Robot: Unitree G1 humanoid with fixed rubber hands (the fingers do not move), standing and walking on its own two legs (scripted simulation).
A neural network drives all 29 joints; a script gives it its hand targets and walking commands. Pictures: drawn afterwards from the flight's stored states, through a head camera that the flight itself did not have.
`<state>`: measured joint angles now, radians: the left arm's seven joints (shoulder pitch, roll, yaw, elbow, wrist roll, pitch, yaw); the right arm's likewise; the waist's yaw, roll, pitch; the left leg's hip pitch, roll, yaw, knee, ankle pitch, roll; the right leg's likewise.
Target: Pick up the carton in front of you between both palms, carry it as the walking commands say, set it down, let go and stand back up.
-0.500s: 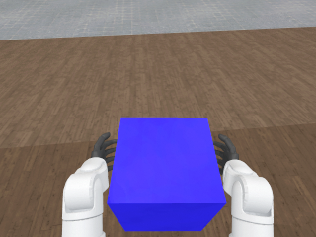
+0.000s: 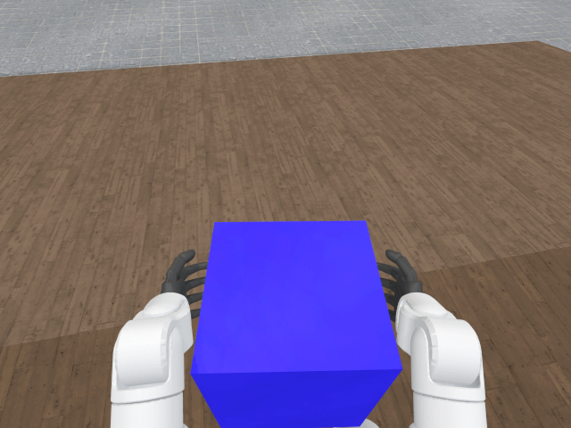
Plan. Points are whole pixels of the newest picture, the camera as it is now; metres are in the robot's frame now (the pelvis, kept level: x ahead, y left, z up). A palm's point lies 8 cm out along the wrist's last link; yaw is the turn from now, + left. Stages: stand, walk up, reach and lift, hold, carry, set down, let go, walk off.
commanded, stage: carry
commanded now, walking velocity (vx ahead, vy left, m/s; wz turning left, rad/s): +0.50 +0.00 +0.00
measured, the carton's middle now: (291, 329) +0.26 -0.01 -0.01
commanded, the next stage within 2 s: none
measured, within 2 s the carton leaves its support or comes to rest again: neither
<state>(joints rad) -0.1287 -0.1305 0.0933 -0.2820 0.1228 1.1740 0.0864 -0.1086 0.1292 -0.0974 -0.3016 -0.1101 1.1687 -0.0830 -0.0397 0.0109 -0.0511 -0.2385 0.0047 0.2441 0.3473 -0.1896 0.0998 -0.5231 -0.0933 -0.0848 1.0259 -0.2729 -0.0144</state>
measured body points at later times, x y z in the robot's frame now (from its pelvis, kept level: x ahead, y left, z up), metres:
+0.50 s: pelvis +0.34 -0.04 -0.01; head +0.37 -0.05 +0.44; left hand +0.61 +0.15 +0.06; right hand +0.65 -0.16 +0.06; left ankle +0.26 +0.09 -0.65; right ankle +0.38 -0.10 -0.75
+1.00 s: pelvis +0.66 +0.03 -0.02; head +0.74 +0.05 +0.42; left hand +1.05 +0.18 +0.05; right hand +1.04 -0.12 +0.06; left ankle +0.69 +0.08 -0.75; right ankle +0.61 -0.11 -0.66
